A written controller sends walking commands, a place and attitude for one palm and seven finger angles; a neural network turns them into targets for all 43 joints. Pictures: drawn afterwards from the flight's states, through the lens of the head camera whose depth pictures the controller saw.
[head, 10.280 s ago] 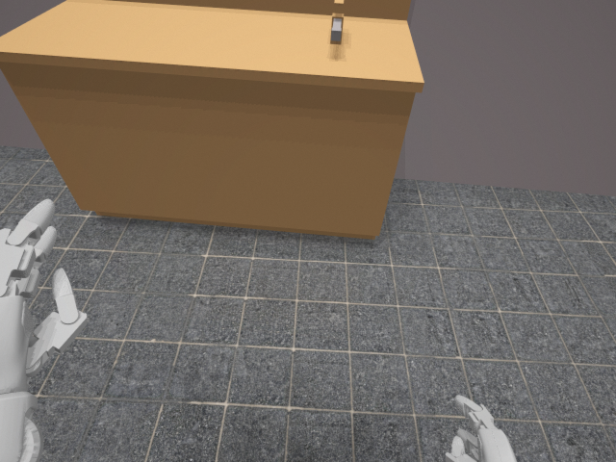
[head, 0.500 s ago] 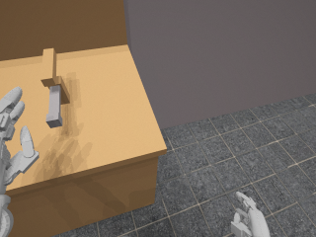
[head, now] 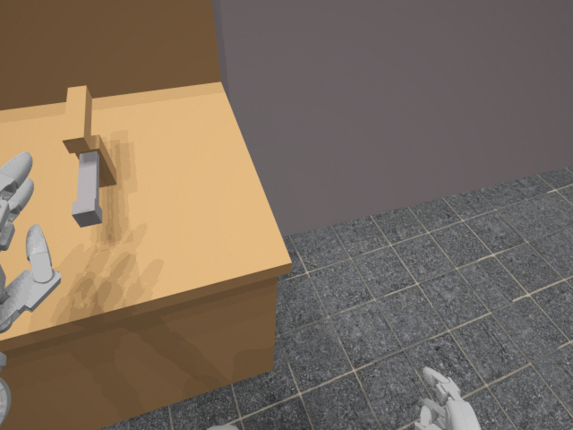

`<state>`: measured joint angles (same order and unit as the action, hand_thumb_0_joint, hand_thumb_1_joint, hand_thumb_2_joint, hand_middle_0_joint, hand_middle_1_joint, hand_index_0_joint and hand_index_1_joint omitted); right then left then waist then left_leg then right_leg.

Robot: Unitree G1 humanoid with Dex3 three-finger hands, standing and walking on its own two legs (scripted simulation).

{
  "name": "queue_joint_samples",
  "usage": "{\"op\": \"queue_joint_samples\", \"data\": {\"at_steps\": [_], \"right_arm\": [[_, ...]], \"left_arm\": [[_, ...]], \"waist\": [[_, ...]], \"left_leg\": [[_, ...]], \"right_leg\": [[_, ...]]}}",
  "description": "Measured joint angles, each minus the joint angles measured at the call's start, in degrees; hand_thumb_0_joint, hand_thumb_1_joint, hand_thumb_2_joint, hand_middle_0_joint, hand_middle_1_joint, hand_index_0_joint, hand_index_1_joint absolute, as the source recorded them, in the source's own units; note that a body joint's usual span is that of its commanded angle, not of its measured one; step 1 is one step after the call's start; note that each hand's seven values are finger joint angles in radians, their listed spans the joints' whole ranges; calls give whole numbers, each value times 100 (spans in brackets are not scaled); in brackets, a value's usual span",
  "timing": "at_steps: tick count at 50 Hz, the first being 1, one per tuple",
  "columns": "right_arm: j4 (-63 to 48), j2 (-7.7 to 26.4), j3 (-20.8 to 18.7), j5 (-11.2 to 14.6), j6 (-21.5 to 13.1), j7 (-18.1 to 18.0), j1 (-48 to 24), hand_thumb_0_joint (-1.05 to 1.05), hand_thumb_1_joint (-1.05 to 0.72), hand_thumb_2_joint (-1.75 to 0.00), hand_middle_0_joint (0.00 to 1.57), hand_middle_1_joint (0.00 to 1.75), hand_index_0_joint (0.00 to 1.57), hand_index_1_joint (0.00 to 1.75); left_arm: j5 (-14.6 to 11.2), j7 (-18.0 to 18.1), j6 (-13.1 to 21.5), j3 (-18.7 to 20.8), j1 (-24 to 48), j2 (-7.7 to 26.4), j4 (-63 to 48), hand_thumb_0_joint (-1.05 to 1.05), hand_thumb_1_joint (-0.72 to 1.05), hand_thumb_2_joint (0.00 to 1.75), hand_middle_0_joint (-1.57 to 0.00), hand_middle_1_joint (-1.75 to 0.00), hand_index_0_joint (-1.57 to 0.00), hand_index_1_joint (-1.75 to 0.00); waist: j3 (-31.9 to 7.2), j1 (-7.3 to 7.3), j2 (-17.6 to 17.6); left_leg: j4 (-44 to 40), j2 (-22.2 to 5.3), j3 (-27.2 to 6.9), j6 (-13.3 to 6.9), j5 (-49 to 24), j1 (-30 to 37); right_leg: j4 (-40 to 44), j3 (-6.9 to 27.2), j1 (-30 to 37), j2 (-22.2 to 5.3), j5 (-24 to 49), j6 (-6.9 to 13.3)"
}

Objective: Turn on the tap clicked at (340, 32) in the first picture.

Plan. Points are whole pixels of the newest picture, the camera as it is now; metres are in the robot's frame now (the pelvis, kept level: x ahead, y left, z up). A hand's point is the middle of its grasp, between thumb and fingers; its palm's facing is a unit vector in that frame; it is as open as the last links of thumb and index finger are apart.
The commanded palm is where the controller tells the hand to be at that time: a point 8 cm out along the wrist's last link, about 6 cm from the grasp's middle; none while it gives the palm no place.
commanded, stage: shuffle to correct the standing spot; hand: left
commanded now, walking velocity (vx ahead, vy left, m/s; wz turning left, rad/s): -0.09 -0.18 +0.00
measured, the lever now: (87, 212) +0.36 +0.31 +0.09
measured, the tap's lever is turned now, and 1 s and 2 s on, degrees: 0 0 0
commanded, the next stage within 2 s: come to a stop and stand still in 0.30 s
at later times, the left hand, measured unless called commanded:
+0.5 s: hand (73, 307) +0.19 +0.21 +0.18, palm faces +0.33 -0.82 -0.46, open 7.4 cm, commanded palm +0.14 +0.26 +0.19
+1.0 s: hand (46, 323) +0.18 +0.23 +0.17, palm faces +0.43 -0.82 -0.37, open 7.4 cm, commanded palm +0.12 +0.27 +0.19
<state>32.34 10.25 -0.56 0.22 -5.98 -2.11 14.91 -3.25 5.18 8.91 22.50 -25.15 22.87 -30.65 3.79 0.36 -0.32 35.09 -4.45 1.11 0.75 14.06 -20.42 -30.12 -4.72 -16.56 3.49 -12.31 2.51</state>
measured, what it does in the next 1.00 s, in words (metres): steps on the spot: left foot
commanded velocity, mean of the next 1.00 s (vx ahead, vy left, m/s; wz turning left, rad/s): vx -0.11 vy -0.05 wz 0.00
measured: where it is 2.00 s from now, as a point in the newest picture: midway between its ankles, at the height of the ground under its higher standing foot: outside the picture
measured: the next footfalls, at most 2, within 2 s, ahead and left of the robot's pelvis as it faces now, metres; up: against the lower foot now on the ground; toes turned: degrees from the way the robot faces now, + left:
left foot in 0.56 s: +0.03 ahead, +0.09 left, +0.00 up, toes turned +4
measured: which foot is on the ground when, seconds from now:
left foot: down 0.00-0.36, up 0.38-0.54, down 0.56-1.00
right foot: down 0.00-1.00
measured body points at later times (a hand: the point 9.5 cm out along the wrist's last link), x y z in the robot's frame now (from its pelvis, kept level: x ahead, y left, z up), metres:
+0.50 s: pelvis -0.02 -0.03 +0.00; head +0.03 -0.01 +0.45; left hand +0.17 +0.26 +0.20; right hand +0.16 -0.25 -0.08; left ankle +0.00 +0.09 -0.71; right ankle +0.04 -0.12 -0.73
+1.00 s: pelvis -0.02 -0.02 +0.01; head -0.02 -0.02 +0.46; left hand +0.15 +0.27 +0.19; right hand +0.14 -0.24 -0.08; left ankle -0.01 +0.09 -0.73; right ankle +0.01 -0.13 -0.73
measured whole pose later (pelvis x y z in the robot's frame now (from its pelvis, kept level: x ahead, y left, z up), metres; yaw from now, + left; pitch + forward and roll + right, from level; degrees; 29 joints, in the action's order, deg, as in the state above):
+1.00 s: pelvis -0.02 -0.02 +0.01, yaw +3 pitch -2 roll -1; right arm 35.6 11.3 0.2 0.4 -5.8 -2.7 13.7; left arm -1.9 7.3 9.1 18.8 -25.2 19.3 -25.7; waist 1.9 0.3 -0.5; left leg 29.1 -0.4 1.4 -1.1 14.3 -12.6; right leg -26.5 -1.6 -12.1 0.8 -12.1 0.7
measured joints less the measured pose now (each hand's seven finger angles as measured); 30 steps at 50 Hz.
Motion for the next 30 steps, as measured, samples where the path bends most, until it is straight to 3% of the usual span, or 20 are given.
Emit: {"op": "queue_joint_samples", "data": {"at_steps": [3,5,8,11,14,17,19,22,24,28,30], "right_arm": [[44,-5,22,33,-13,64,-25,1,-90,-90,20,30,20,30],[84,14,27,33,-32,60,-45,1,-90,-90,20,30,20,30],[115,5,20,15,-62,-24,-113,1,-90,-90,20,30,20,30],[34,-61,8,-108,-81,-68,-218,1,-90,-90,20,30,20,30],[-59,-119,-23,-200,-153,-2,-328,1,-90,-90,20,30,20,30],[-140,-124,-14,-167,-211,93,-435,1,-90,-90,20,30,20,30],[-124,-110,0,-103,-228,119,-485,1,-90,-90,20,30,20,30],[3,-115,-26,-49,-180,69,-518,1,-90,-90,20,30,20,30],[57,-90,-15,-46,-78,12,-500,1,-90,-90,20,30,20,30],[108,64,9,5,-19,-119,-297,1,-90,-90,20,30,20,30],[217,83,2,34,-17,-187,-232,1,-90,-90,20,30,20,30]], "left_arm": [[-62,1,0,-63,-34,-65,-32,2,89,90,-21,-30,-21,-30],[-118,31,-38,-145,-115,-126,-122,2,89,90,-21,-30,-21,-30],[-160,52,-10,-168,-221,-78,-259,2,89,90,-21,-30,-21,-30],[-112,11,67,-43,-204,75,-289,2,89,90,-21,-30,-21,-30],[-19,-57,168,89,-56,192,-287,2,89,90,-21,-30,-21,-30],[27,-97,310,207,2,226,-353,2,89,90,-21,-30,-21,-30],[14,-118,386,202,-1,212,-416,2,89,90,-21,-30,-21,-30],[-21,-89,457,162,-174,156,-482,2,89,90,-21,-30,-21,-30],[-44,-3,400,143,-397,106,-471,2,89,90,-21,-30,-22,-30],[-50,198,171,-7,-559,38,-314,2,89,90,-21,-30,-22,-30],[-19,269,97,-92,-399,-14,-157,2,89,90,-21,-30,-22,-30]], "waist": [[-87,-12,-25],[-123,-25,21],[-100,-49,174],[6,-10,311],[178,40,236],[364,64,-1],[425,9,-145],[318,20,13],[201,10,170],[39,-24,248],[101,62,330]], "left_leg": [[329,5,-68,-60,472,-125],[386,65,-27,-71,358,-50],[-9,149,67,-40,249,218],[-213,201,133,-27,138,297],[-309,116,77,22,22,309],[-87,-97,-64,126,68,198],[169,-217,-186,129,78,12],[923,20,-160,97,910,-333],[1002,193,3,68,1141,-339],[-200,312,280,-108,462,325],[-421,379,348,-180,-24,531]], "right_leg": [[-10,-30,-11,37,-111,128],[-66,-7,-19,11,-183,137],[-204,33,-47,-83,-287,85],[-375,150,-138,-155,-335,-117],[-311,213,-100,-190,-672,-108],[276,-54,128,-153,221,-72],[358,-210,156,-35,265,0],[144,-180,-122,-146,130,78],[46,-90,-295,-270,135,80],[-147,-74,-418,-410,98,-10],[-229,-15,-318,-475,-61,-69]]}}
